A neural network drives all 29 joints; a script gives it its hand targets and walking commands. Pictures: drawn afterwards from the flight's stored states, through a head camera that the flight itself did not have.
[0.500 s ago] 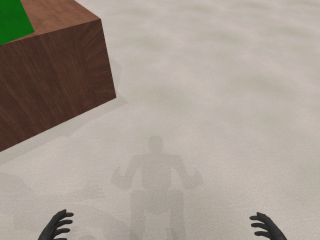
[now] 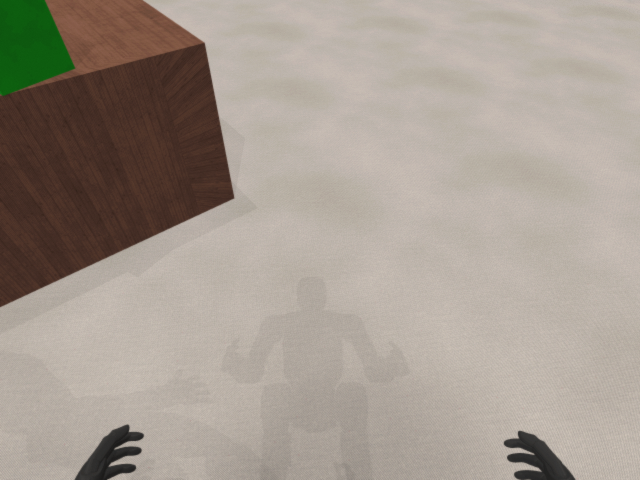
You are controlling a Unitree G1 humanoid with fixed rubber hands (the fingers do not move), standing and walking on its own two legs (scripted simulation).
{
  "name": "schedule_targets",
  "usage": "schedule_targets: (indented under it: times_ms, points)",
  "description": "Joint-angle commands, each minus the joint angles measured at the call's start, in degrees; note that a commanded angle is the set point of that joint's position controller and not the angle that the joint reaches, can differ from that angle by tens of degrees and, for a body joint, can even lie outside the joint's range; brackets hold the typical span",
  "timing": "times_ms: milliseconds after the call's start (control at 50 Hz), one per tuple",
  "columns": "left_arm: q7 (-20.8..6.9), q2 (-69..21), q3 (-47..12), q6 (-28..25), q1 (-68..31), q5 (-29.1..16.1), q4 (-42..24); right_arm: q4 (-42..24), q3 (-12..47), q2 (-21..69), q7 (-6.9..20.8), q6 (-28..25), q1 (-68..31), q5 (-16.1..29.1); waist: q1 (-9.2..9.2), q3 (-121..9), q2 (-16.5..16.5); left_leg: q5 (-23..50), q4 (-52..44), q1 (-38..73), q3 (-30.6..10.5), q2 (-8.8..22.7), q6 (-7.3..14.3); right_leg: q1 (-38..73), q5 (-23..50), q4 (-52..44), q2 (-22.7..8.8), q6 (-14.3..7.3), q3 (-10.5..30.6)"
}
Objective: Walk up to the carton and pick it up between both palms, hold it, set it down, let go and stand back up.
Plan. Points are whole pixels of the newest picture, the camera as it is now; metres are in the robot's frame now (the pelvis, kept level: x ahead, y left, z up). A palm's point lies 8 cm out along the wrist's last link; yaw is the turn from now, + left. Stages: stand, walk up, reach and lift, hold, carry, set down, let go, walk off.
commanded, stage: stand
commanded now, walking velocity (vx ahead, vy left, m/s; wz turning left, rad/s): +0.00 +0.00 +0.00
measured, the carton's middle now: out of the picture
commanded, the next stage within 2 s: walk up in 0.58 s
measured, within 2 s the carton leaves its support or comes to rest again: neither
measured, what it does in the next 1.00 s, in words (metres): lifts its left foot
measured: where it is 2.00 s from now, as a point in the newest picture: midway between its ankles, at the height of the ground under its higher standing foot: outside the picture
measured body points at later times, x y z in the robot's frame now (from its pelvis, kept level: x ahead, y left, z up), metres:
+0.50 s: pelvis +0.00 +0.00 +0.01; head +0.01 +0.00 +0.45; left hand +0.14 +0.28 -0.08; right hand +0.13 -0.29 -0.08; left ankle +0.01 +0.11 -0.72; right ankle +0.02 -0.12 -0.72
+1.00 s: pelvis +0.00 +0.02 +0.02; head -0.02 +0.03 +0.47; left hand +0.09 +0.35 -0.06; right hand +0.11 -0.29 -0.06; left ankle -0.01 +0.16 -0.66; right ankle +0.02 -0.12 -0.72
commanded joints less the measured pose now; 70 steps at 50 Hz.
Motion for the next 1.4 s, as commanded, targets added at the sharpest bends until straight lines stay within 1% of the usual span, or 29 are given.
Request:
schedule_targets:
  times_ms: [0, 140, 320, 400, 460, 500, 540, 620, 660, 720, 740, 760, 780, 800, 820, 840, 940, 980, 1020, 1080, 1100, 1120, 1140, 1160, 1200, 1220, 1240, 1320, 1380]
  points:
    - [-0.17, 12.93, 4.0, -1.91, -3.8, 0.86, -0.09, -0.74, -3.33, -10.82, -0.67, -2.51, -3.46, 0.09, 0.32, -3.15, 3.45, 4.29, -11.14, -1.98, -6.79, 5.27, 4.04, 2.69, 3.47, -7.5, -4.98, -3.8, 4.48]
    - [-0.23, 11.27, 2.83, -2.7, -3.32, 0.6, 1.81, 1.05, -3.63, -10.83, -0.23, -3.08, -3.05, 0.33, 0.01, -7.86, -2.91, 9.49, -8.68, 2.43, -5.7, 5.36, 3.25, 5.4, 10.77, -8.81, -6.31, -4.26, 5.26]
    - [0.05, 11.56, 3.35, -2.38, -2.73, 0.51, 2.09, 1.9, -3.31, -11.77, -0.36, -2.68, -1.94, -0.13, 1.48, -6.12, 2.06, 13.62, -10.37, 1.34, -5.62, 5.43, 3.85, 4.91, 9.54, -7.74, -5.94, -3.69, 6.04]
    - [-0.34, 12.56, 2.62, -2.44, -2.95, 0.79, 3.52, 1.86, -3.04, -11.46, 0.08, -2.98, -2.88, 0.32, 0.3, -10.07, -3.31, 12.95, -10.24, 3.5, -6.12, 5.56, 3.29, 6.61, 10.83, -9.14, -5.84, -3.82, 5.6]
    - [-0.09, 13.76, 3.5, -2.41, -3.84, 0.68, 3.49, 2.09, -3.41, -10.24, -0.15, -2.64, -3.24, 0.62, -0.64, -6.88, 1.73, 14.77, -9.47, 3.48, -4.81, 4.82, 2.54, 4.89, 15.91, -9.25, -6.96, -3.49, 4.87]
    - [0.33, 14.18, 3.28, -2.09, -3.66, 0.41, 3.5, 2.03, -3.31, -11.21, 0.14, -2.41, -1.93, 0.73, -0.59, -11.06, -2.99, 14.75, -9.42, 4.73, -6.61, 5.48, 3.63, 6.77, 13.94, -8.19, -5.98, -3.95, 4.79]
    - [0.01, 12.41, 2.96, -2.19, -2.88, 0.87, 3.34, 3.24, -3.4, -12.29, -0.32, -2.78, -0.9, 0.2, -0.44, -8.7, 2.2, 15.82, -9.52, 4.04, -5.61, 5.77, 3.49, 5.75, 13.72, -8.33, -6.24, -3.4, 4.91]
    - [-0.36, 11.61, 2.84, -2.27, -4.71, 0.78, 4.41, 2.53, -3.14, -10.79, -0.14, -2.68, -2.47, 0.28, -0.61, -8.43, -2.13, 13.58, -10.49, 4.19, -5.71, 5.77, 3.43, 5.36, 10.42, -10.21, -6.57, -3.95, 5.31]
    - [-0.15, 12.13, 3.55, -2.28, -4.3, 0.6, 4.01, 3.37, -3.8, -12.19, 0.08, -2.43, -1.54, 0.18, 0.44, -8.87, 1.95, 11.18, -11.04, 2.53, -6.31, 6.44, 3.6, 6.4, 9.67, -9.12, -6.04, -3.79, 4.7]
    - [-0.29, 12.67, 2.54, -2.96, -3.33, 0.55, 4.7, 3.64, -3.51, -11.99, 0.03, -1.99, -2.69, -0.11, -0.47, -4.1, -0.09, 8.21, -12.22, 2.58, -6.61, 5.09, 3.16, 1.01, 4.09, -12.96, -7.62, -4.0, 8.48]
    - [-0.33, 12.22, 2.14, -2.25, -6.3, 1.14, 4.84, 3.78, -3.3, -10.16, 0.57, -2.02, -2.19, 0.29, -1.52, -5.18, -4.67, 5.54, -12.44, 2.42, -5.78, 5.07, 2.82, 2.51, 2.61, -13.08, -5.74, -3.28, 5.27]
    - [-0.83, 21.65, 8.13, -3.48, 2.36, 1.47, 1.52, -1.51, -6.69, -18.2, 3.94, -1.08, -0.19, -0.76, 2.73, -9.66, 2.84, -15.01, -9.38, -11.21, -12.1, 3.38, 5.15, 15.33, -17.8, -11.81, -8.29, -5.62, 6.7]
    - [-0.05, 26.07, 10.13, -4.17, 8.96, 2.16, 4.84, -2.99, -6.05, -16.47, 5.18, -0.14, -3.51, -1.18, 5.83, -7.42, -4.92, -17.29, -1.85, -26.36, -8.54, 0.74, 2.31, 25.38, -30.56, -18.98, -15.15, -9.91, 16.53]
    - [0.47, 27.42, 10.69, -4.92, 7.6, 2.6, 4.25, -3.73, -6.22, -13.93, 5.43, 0.61, -3.19, -2.37, 4.86, -4.98, -12.31, -7.88, 17.35, -31.26, -3.62, 1.32, 1.33, 22.82, -36.16, -28.98, -27.17, -13.19, 29.48]
    - [0.74, 25.94, 10.56, -5.26, 3.16, 1.93, 2.22, -3.32, -6.6, -14.9, 5.62, 1.14, -2.09, -2.21, 2.11, -4.81, -8.25, -4.5, 20.45, -30.58, -4.48, 5.29, 0.13, 19.28, -28.59, -29.56, -30.5, -14.58, 27.08]
    - [0.89, 25.25, 10.55, -5.11, 1.29, 1.58, 2.14, -1.69, -7.01, -16.16, 6.33, 1.19, -1.07, -1.63, 0.73, -4.31, -4.02, -3.0, 22.33, -27.17, -4.07, 5.47, -0.21, 14.0, -28.3, -29.93, -28.47, -13.97, 23.61]
    - [0.09, 22.62, 9.73, -5.87, -2.25, 2.09, 1.23, 0.29, -7.72, -14.51, 8.16, 1.41, 3.52, -0.37, -1.92, -0.99, -4.83, 0.66, 14.14, -17.06, -1.3, 5.65, -0.63, 7.99, -15.02, -26.28, -17.76, -9.79, 4.5]
    - [-0.28, 23.87, 10.17, -5.55, -2.67, 2.57, -0.26, -1.67, -7.18, -14.48, 8.26, 1.76, 1.72, -0.09, -0.42, -0.27, -12.09, -0.62, 9.79, -14.96, -0.17, 7.96, -1.56, 6.05, -15.56, -25.0, -16.94, -9.66, 0.58]
    - [-0.86, 25.31, 10.39, -5.23, -6.33, 2.84, -0.4, 0.34, -7.5, -13.77, 8.35, 1.81, 4.81, 0.29, -3.03, -1.42, -13.21, -0.44, 2.37, -5.81, 3.42, 7.64, -1.2, 3.31, -13.61, -22.21, -15.05, -8.35, -3.06]
    - [-1.63, 23.65, 8.83, -4.29, -4.38, 2.22, 0.26, 3.35, -8.89, -13.73, 6.66, 0.38, 11.1, -0.77, -4.41, -4.93, -5.75, 4.34, -12.61, 3.12, 8.79, 2.87, -1.7, 3.39, -11.98, -6.78, -12.06, -6.72, -9.05]
    - [-1.6, 19.34, 8.22, -3.7, -3.15, 2.38, -0.43, 7.26, -9.68, -16.57, 5.23, -0.39, 16.91, -0.87, -5.87, -8.66, 3.43, 2.77, -14.06, 11.64, 4.98, 0.33, -0.43, -0.83, -7.49, 8.61, -9.91, -5.31, -9.16]
    - [-1.77, 16.07, 6.58, -3.3, -1.06, 2.32, 0.15, 6.38, -11.06, -19.91, 4.55, -1.46, 20.16, -1.1, -7.53, -8.38, 12.18, -1.23, -16.86, 21.24, -4.23, 3.97, 1.38, -12.91, -9.15, 20.15, -7.82, -3.99, -8.96]
    - [-1.82, 11.77, 4.78, -3.19, 1.45, 1.44, -1.22, 4.82, -11.68, -24.3, 3.38, -2.46, 19.29, -1.79, -5.98, -9.49, 23.05, -7.85, -21.53, 24.23, -26.8, 14.24, 3.24, -27.35, -12.55, 31.4, -3.6, -1.32, -6.61]
    - [-1.65, 15.11, 5.24, -2.83, -2.18, 0.32, -0.95, 2.77, -11.15, -25.99, 3.12, -2.51, 16.22, -0.72, -5.28, -8.08, 16.08, -16.46, -28.81, 21.14, -37.41, 17.74, 6.94, -30.16, -10.57, 31.65, -2.75, -1.56, -5.05]
    - [-1.22, 19.1, 5.44, -3.58, -3.24, 0.72, -0.29, 1.43, -10.26, -26.14, 3.53, -1.89, 9.87, 0.4, -3.37, -1.22, 12.88, -18.17, -29.56, 15.68, -44.5, 20.96, 15.06, -31.38, -9.16, 29.85, -5.65, -1.87, 1.23]
    - [-1.11, 20.44, 5.68, -3.56, -3.84, 0.47, 1.43, 1.53, -9.15, -22.77, 3.03, -2.02, 9.26, 0.45, -3.79, -0.11, 10.66, -11.96, -26.92, 12.05, -31.26, 16.7, 11.39, -26.17, -3.11, 26.23, -7.72, -1.38, 0.35]
    - [-1.76, 20.11, 6.02, -3.79, -3.31, 0.17, 1.48, 1.18, -8.68, -21.87, 2.99, -2.16, 10.01, -0.19, -3.03, -1.1, 9.83, -5.53, -24.67, 13.19, -25.86, 13.26, 11.22, -23.76, -1.89, 22.08, -7.82, -0.54, 0.71]
    - [-2.13, 17.73, 5.29, -3.34, 0.39, 0.61, 1.54, 1.0, -7.63, -18.09, 2.36, -3.01, 14.52, 1.19, -2.54, -2.4, 4.13, 15.05, -23.47, 15.29, -16.51, 8.43, 6.0, -20.6, 7.57, 14.44, -4.79, 0.45, -0.15]
    - [-2.42, 15.98, 4.62, -2.93, -1.52, 0.91, 2.43, 2.13, -7.68, -17.38, 2.72, -3.8, 15.89, 0.66, -3.44, -2.64, 8.01, 16.25, -24.81, 16.04, -17.07, 6.98, 6.9, -20.2, 9.74, 11.9, -3.64, 0.5, -2.08]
